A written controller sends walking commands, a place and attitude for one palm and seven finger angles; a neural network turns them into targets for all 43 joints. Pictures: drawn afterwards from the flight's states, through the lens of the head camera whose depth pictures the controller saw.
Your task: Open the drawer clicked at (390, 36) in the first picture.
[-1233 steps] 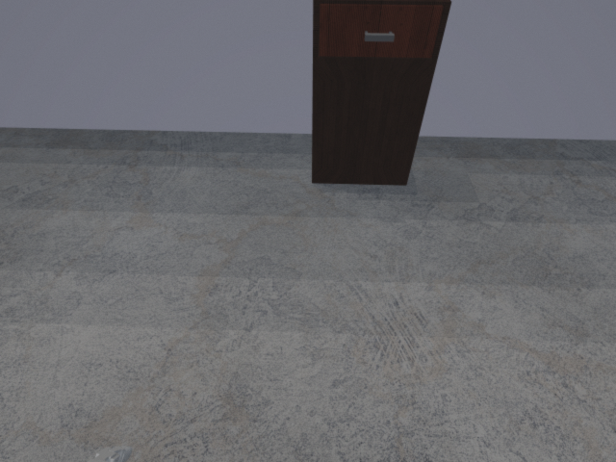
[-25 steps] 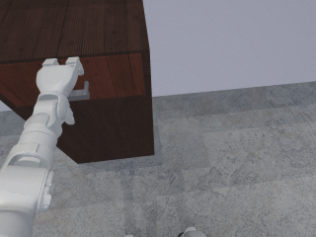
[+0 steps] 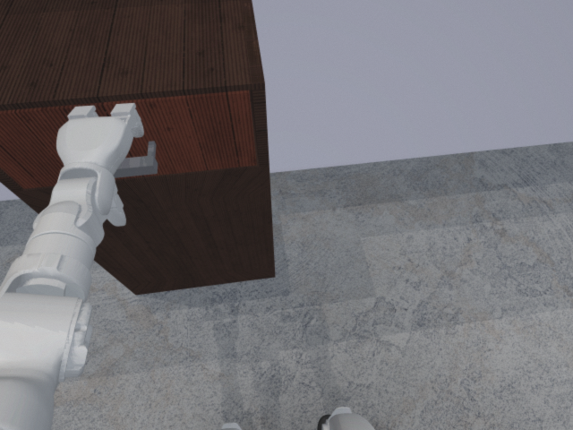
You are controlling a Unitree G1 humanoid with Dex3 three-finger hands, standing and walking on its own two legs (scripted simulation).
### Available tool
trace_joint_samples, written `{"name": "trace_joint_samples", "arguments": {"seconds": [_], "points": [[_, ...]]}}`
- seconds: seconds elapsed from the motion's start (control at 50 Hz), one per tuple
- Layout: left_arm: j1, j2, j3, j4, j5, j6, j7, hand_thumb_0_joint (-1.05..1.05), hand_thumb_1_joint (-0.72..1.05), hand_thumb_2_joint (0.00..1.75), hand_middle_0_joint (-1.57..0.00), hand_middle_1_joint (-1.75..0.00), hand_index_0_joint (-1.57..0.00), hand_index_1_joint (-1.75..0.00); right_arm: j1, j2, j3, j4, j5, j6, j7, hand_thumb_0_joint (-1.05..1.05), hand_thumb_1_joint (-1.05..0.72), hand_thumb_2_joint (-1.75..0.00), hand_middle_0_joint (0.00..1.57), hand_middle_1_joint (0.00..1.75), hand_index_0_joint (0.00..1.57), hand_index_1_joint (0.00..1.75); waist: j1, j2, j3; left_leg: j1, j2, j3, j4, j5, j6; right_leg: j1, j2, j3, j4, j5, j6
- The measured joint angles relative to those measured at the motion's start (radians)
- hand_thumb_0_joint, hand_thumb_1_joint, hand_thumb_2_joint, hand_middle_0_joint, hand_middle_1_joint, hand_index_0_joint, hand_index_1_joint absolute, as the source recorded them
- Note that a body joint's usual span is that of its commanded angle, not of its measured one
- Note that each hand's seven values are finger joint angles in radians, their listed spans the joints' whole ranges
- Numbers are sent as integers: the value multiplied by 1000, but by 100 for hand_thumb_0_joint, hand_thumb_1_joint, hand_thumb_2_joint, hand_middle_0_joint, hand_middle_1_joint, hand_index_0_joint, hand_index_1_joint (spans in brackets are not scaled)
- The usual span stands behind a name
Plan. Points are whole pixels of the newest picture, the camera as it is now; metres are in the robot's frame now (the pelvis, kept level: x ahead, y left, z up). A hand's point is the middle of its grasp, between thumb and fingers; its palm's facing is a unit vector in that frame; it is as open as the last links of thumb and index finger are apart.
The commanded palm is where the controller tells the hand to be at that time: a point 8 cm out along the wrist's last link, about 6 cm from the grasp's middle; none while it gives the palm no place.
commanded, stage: re-aim the fingers above the handle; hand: left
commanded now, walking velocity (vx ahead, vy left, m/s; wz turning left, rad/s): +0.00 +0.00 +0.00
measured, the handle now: (123, 158) +0.54 +0.26 +0.00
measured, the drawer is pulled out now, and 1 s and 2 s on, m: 0.00 0.00 0.00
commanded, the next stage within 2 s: lower the fingers behind the handle in 1.30 s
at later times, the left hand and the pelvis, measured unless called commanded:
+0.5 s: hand (97, 170) +0.47 +0.26 +0.05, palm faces -0.02 +0.01 -1.00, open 13.8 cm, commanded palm +0.46 +0.25 +0.11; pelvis +0.01 +0.01 +0.00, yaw -1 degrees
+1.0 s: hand (99, 166) +0.48 +0.25 +0.06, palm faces -0.05 +0.03 -1.00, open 13.8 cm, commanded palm +0.46 +0.25 +0.11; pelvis +0.00 +0.00 +0.00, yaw -1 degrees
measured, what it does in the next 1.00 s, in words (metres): stands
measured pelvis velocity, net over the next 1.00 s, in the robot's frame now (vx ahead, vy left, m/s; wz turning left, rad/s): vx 0.00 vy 0.00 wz -0.01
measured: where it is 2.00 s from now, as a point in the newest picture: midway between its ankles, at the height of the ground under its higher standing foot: outside the picture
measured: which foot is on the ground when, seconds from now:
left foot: down 0.00-1.00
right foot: down 0.00-1.00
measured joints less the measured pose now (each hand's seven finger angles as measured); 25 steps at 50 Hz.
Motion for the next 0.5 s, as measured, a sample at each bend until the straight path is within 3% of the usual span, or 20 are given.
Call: {"name": "trace_joint_samples", "arguments": {"seconds": [0.08, 0.18, 0.32, 0.5], "points": [[-28, 13, 6, 15, 1, 31, 14, 0, -49, 30, -32, -120, -32, -120, -3, 0, -2, 3, -5, -6, 5, 1, -91, -89, 20, 30, 20, 30, -3, 3, -2, -24, -1, 0, 11, -1, 2, -22, -1, 0, 6, 2, 2], [-35, 5, -19, 14, -22, 67, -19, 0, -48, 30, -31, -120, -32, -120, 14, 5, -7, 11, -4, -3, 9, 1, -91, -89, 20, 30, 20, 30, 4, 12, -16, -16, 0, 1, 3, -3, 5, -10, 0, 2, -9, 4, 7], [29, -23, -4, -24, -33, 31, -65, 0, -48, 30, -31, -120, -32, -120, 27, 13, 5, 9, 0, 21, 7, 1, -91, -89, 20, 30, 20, 30, 4, 15, -33, 34, 1, 13, -17, -10, 10, 34, 2, 13, -28, 1, 11], [91, -10, 22, -85, -16, 6, -17, 0, -48, 30, -31, -120, -32, -120, 10, 17, -2, -3, -2, 18, 16, 1, -91, -89, 20, 30, 20, 30, 29, 17, -17, 34, -3, 13, -9, -10, 11, 34, -2, 14, -17, -2, 12]]}}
